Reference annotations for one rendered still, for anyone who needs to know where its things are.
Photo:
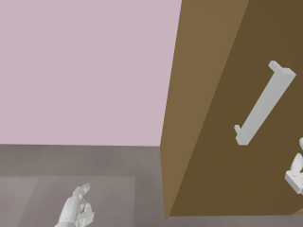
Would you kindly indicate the wardrobe door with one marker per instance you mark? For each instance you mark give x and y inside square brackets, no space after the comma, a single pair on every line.
[224,178]

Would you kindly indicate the right robot hand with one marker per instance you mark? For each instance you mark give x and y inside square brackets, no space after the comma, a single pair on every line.
[293,176]

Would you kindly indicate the left robot hand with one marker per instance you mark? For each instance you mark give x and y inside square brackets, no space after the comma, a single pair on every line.
[73,206]

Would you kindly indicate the handle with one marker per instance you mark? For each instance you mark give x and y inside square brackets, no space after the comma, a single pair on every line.
[273,91]

